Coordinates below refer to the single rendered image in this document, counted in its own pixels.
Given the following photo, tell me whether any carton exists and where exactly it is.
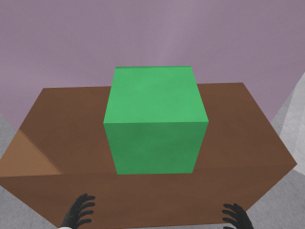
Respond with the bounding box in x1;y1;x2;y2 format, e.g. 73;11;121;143
103;66;209;175

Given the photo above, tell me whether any right robot hand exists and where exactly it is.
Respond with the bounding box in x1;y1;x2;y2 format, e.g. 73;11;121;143
222;203;254;229

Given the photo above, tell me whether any left robot hand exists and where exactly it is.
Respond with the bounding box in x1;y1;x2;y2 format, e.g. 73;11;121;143
60;193;95;229

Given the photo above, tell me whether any pedestal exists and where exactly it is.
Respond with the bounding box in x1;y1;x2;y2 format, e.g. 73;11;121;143
0;82;297;229

